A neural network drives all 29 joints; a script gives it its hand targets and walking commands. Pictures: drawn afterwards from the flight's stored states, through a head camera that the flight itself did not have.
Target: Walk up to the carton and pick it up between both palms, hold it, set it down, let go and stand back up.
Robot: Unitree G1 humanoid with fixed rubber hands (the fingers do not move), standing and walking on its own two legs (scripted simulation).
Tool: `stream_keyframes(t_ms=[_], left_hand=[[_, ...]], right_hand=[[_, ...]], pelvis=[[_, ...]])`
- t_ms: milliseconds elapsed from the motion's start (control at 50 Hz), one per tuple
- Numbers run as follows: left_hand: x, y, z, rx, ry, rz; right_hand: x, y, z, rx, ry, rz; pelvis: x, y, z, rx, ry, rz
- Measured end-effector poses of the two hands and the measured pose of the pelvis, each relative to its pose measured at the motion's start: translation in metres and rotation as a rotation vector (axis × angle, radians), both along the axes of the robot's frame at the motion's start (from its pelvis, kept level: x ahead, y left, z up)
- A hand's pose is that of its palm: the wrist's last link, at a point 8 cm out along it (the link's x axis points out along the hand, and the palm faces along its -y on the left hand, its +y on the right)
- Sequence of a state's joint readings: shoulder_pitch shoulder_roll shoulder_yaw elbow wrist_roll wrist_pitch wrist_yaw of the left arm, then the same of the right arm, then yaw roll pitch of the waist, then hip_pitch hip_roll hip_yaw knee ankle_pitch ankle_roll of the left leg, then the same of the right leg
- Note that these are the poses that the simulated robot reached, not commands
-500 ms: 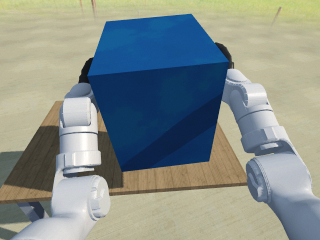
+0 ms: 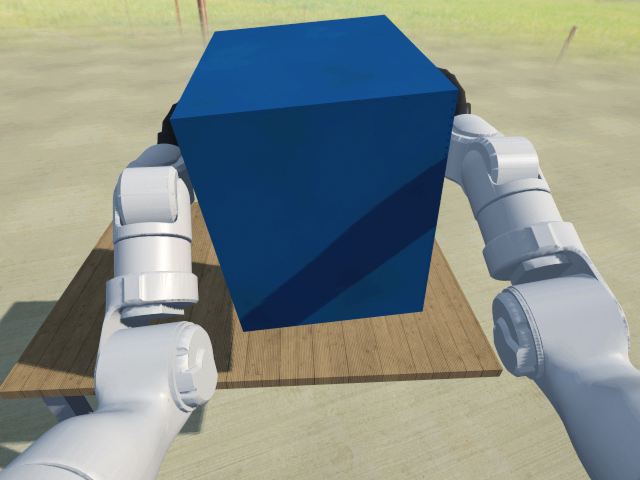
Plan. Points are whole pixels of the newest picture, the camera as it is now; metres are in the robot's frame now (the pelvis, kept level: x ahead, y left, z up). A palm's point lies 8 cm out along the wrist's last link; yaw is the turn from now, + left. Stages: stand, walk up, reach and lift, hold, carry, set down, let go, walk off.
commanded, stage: hold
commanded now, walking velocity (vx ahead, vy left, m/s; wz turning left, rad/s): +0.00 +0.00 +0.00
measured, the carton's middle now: (316, 168) +0.41 +0.01 +0.25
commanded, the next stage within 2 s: none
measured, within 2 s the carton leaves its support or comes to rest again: neither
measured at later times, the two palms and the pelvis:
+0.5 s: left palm (174, 167) +0.37 +0.18 +0.27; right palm (447, 137) +0.38 -0.14 +0.31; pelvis +0.01 +0.00 +0.00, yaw +0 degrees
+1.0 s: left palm (177, 153) +0.37 +0.17 +0.29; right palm (454, 128) +0.38 -0.15 +0.32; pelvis +0.00 +0.00 +0.00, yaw +0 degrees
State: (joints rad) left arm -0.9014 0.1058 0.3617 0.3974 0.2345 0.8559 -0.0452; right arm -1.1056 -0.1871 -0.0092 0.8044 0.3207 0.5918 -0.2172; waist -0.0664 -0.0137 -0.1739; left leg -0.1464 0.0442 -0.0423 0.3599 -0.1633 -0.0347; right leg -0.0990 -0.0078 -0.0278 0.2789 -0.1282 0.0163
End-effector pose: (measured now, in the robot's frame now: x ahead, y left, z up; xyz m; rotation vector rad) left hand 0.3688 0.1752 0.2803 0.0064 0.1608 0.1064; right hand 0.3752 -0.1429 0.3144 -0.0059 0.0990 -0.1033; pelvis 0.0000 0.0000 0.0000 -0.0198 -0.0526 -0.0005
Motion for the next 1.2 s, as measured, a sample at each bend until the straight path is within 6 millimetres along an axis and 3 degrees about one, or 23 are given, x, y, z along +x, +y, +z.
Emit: stream_keyframes(t_ms=[200, 360, 760, 1000, 1200], left_hand=[[0.01, -0.003, -0.003, 0.012, 0.008, -0.013], [0.008, 0.001, -0.008, 0.01, 0.001, -0.006], [-0.004, -0.003, 0.001, -0.001, -0.002, -0.004], [0.004, -0.002, 0.007, 0.005, 0.009, -0.009], [0.011, 0.003, 0.0, 0.017, 0.011, -0.014]], right_hand=[[0.008, -0.003, -0.004, -0.003, 0.01, -0.006], [0.008, 0.0, -0.009, 0.006, 0.006, 0.002], [-0.005, -0.003, 0.001, 0.016, 0.006, -0.002], [0.002, -0.003, 0.004, -0.007, 0.018, -0.003], [0.009, 0.002, -0.001, -0.008, 0.023, -0.001]], pelvis=[[0.01, 0.001, 0.001, -0.001, 0.004, 0.0], [0.014, 0.003, 0.001, -0.003, -0.008, 0.002], [0.0, -0.002, 0.0, 0.001, 0.0, -0.004], [0.003, -0.004, 0.0, 0.0, 0.021, 0.0], [0.011, 0.001, 0.001, -0.002, 0.015, 0.005]])
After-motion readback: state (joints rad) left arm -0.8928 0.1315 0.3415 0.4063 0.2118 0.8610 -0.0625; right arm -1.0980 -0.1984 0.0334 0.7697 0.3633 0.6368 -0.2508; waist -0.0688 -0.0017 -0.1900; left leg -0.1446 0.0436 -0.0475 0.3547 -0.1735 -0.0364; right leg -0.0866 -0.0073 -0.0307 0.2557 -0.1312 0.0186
